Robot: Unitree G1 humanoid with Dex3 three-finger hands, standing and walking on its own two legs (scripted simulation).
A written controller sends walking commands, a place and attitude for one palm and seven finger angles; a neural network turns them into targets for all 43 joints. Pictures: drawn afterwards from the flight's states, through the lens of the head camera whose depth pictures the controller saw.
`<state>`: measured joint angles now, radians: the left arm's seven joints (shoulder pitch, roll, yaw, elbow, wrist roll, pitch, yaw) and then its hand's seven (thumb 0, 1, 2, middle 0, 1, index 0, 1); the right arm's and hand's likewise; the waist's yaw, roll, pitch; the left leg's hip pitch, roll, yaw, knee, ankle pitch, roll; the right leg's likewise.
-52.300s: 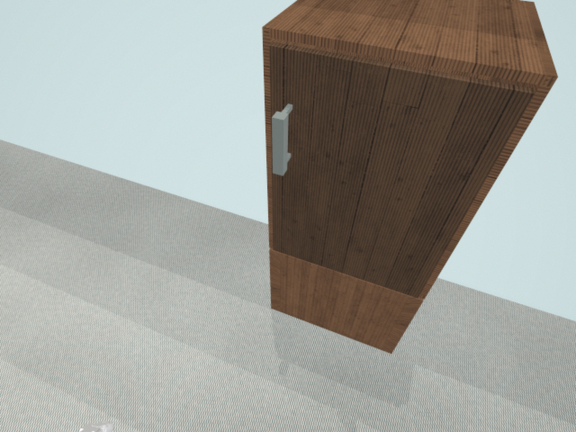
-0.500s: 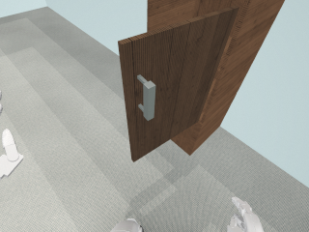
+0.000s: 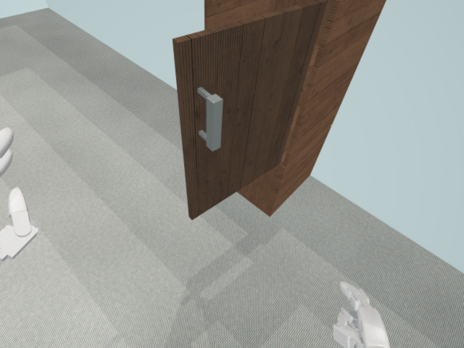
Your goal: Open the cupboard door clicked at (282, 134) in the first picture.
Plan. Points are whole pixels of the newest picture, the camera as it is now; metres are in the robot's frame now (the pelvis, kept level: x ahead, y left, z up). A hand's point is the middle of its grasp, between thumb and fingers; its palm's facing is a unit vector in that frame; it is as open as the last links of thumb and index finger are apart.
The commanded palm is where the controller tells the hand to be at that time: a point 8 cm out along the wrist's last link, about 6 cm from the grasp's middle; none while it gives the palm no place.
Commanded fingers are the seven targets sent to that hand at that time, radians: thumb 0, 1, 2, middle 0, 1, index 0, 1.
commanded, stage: stop stepping back and stand still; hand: left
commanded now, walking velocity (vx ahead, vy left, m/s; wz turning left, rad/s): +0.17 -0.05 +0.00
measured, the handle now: (208, 119) +0.55 +0.10 +0.08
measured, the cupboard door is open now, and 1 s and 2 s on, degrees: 82 82 82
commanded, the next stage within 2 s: let the arm hang, fingers relaxed in 0.74 s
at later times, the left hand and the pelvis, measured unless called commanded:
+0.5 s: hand out of the picture +0.12 +0.26 +0.17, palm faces +0.47 -0.77 -0.43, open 7.4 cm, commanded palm +0.06 +0.30 +0.19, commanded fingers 0.00 0.90 0.90 -0.20 -0.30 -0.20 -0.30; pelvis -0.08 -0.01 +0.01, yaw +2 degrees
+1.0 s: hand out of the picture +0.10 +0.26 -0.05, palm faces +0.14 -0.90 -0.40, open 7.4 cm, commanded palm none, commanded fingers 0.00 0.90 0.90 -0.20 -0.30 -0.20 -0.30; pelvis -0.08 +0.01 +0.00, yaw +4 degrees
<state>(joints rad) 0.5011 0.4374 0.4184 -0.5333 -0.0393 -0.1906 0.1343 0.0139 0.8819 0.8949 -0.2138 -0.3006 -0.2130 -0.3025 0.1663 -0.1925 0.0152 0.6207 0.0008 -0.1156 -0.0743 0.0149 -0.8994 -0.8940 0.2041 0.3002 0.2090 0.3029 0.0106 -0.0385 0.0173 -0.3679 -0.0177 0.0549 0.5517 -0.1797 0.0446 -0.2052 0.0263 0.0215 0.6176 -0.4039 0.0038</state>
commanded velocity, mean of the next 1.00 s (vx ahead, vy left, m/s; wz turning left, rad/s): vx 0.10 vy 0.00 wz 0.00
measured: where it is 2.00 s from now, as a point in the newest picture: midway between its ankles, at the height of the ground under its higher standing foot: outside the picture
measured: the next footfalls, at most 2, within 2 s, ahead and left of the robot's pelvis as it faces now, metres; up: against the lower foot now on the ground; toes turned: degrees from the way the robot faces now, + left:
left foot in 0.54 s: -0.04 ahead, +0.15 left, +0.00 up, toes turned +6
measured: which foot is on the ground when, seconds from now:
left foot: down 0.00-0.22, up 0.24-0.52, down 0.54-1.00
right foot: down 0.00-1.00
